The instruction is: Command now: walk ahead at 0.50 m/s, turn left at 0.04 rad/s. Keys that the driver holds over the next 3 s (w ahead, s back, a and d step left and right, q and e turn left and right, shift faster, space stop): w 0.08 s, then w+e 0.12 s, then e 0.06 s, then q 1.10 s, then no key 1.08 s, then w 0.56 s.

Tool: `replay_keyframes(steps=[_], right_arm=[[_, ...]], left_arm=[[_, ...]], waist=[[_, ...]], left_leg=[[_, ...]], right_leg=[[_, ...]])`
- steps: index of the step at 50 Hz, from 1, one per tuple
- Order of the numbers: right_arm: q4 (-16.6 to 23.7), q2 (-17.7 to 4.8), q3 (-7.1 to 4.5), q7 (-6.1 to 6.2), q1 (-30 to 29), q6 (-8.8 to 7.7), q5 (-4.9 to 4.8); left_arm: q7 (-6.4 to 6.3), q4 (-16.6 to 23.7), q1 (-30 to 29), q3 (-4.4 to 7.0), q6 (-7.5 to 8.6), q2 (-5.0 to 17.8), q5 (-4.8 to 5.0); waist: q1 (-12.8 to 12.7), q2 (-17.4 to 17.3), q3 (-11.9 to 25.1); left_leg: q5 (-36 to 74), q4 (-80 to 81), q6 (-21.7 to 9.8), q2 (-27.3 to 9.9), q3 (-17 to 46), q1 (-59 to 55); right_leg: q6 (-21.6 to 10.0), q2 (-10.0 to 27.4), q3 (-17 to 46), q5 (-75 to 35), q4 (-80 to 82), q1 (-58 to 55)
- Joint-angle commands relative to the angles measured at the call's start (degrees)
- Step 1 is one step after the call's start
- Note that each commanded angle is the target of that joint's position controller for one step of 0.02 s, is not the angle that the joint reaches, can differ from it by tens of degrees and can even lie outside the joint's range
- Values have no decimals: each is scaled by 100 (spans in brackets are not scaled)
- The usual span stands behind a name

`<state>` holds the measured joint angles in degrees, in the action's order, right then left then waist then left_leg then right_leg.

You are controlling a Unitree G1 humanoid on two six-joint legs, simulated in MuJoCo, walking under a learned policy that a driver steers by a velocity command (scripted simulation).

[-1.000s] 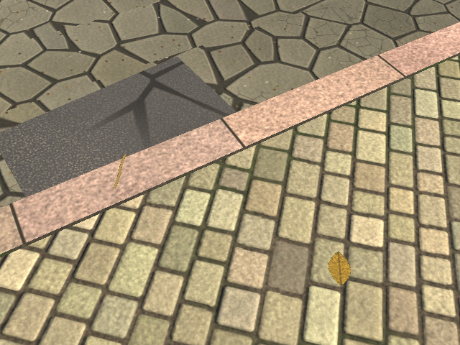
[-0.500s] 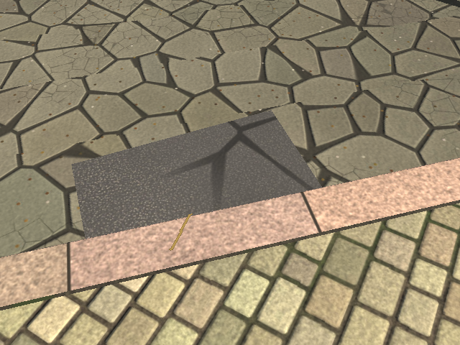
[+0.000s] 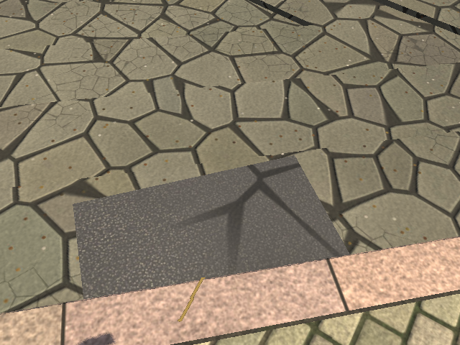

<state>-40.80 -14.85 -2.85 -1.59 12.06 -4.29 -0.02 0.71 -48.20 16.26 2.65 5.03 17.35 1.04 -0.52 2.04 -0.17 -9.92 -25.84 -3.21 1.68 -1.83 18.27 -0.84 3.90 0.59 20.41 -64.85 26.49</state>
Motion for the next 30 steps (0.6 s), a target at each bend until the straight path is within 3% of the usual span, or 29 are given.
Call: replay_keyframes(steps=[1, 4, 9, 13, 15, 17, 18, 19, 20, 21, 22, 23, 24, 25, 27, 30], right_arm=[[205, -637, -176, -15, 118, -135, 11], [19, -803, -231, 47, 297, -187, 0], [-246, -954, -256, 132, 599, -172, 17], [-476, -976, -249, 186, 757, -76, 19], [-618, -982, -229, 208, 870, 20, -53], [-657, -1110, -240, 237, 714, 108, -135], [-660, -1048, -206, 244, 756, 121, -128], [-501, -725, -73, 227, 931, 51, 63], [-725, -149, 117, 144, 1918, 1, 35], [-908, -861, -82, 144, 1707, 26, -149], [-658, -1013, -151, 173, 1032, 87, -282], [-593, -874, -134, 245, 726, 189, -236], [-612, -813, -164, 314, 675, 335, -158], [-631, -710, -177, 360, 840, 490, -136], [-602, -546, -194, 437, 1020, 665, -102], [-395, -542, -233, 446, 736, 720, -64]], left_arm=[[-15, 379, 70, 113, -34, 350, -43], [-45, 536, -366, 90, -105, 259, -98], [73, 707, -1158, 13, -88, 106, -15], [197, 977, -1636, 1, -63, 91, -37], [259, 1091, -1687, 18, -30, 119, -101], [242, 913, -987, 127, 14, 339, -191], [189, 726, -387, 230, 49, 626, -242], [100, 631, 324, 322, 41, 1131, -376], [65, 631, 400, 258, -41, 1071, -372], [72, 659, 578, 235, -138, 801, -241], [48, 712, 92, 198, -179, 702, -176], [21, 713, -346, 134, -193, 492, -153], [10, 719, -691, 78, -199, 293, -173], [5, 707, -944, 86, -197, 289, -244], [-24, 705, -1231, 139, -179, 390, -309], [-156, 618, -1287, 211, -202, 529, -258]], waist=[[-51, -764, 243], [-29, -560, 38], [295, -519, -173], [444, -477, -326], [376, -610, -188], [-63, -711, 222], [-322, -520, 623], [-410, 175, 1550], [-148, 1277, 2585], [-508, 604, 2892], [-431, 489, 1995], [-250, 210, 1351], [-57, 208, 905], [158, 415, 704], [313, 593, 530], [260, 498, 558]], left_leg=[[840, 1558, -1126, -1452, 1671, -974], [1265, 1765, -1167, -1421, 1263, -889], [1180, 1881, -841, -1342, 449, -1132], [2265, 1428, -646, -1453, -26, -1585], [3074, 945, -561, -1499, 110, -1775], [4076, 54, -372, -1312, 228, -1948], [3913, -802, -163, -996, 121, -1710], [1820, -2432, 142, -594, 11, -390], [-3130, -4358, 497, 192, 436, 1181], [-3212, -4808, 495, 34, 1218, 1224], [-2931, -4803, 505, -194, 990, 1717], [-2547, -4470, 564, -426, 786, 1789], [-2225, -4176, 621, -584, 723, 1530], [-1927, -3999, 674, -646, 639, 992], [-1627, -3808, 725, -577, 416, 643], [-1086, -3301, 659, -721, 386, 765]], right_leg=[[69, 423, 251, -532, 166, 1065], [188, 434, 249, -1231, 911, 1329], [85, 244, 150, -2607, 2381, 1207], [-72, -5, 24, -2570, 3035, 1027], [-206, -151, -92, -2125, 3253, 697], [-387, -462, -299, -2079, 3741, -247], [-543, -382, -271, -3319, 4022, -1263], [-1018, 857, 812, -6202, 3319, -3252], [-2108, 2354, 2523, -7497, 3222, -4875], [-1976, 2109, 2459, -6442, 3484, -4494], [-1705, 1843, 1798, -5522, 3776, -3818], [-1494, 1573, 1407, -4658, 4078, -3002], [-1373, 1410, 1078, -3916, 4392, -2156], [-1306, 1291, 804, -3349, 4712, -1378], [-1377, 1256, 440, -2846, 5065, -749], [-1377, 1370, 130, -2229, 5230, -855]])
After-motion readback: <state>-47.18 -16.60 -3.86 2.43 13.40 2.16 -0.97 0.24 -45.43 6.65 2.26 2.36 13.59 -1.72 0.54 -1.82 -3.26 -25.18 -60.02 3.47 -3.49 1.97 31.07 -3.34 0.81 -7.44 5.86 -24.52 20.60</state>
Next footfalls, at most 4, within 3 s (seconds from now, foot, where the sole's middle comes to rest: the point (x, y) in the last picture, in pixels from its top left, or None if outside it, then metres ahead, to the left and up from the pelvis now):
0.36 right None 0.36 -0.16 -0.78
0.84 left None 0.30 0.09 -0.78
1.32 right None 0.38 -0.11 -0.78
1.68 left None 0.24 0.11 -0.78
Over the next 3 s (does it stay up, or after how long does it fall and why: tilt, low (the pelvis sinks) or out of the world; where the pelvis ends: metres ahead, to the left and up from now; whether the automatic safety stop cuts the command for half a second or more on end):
stays up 0.43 0.05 0.00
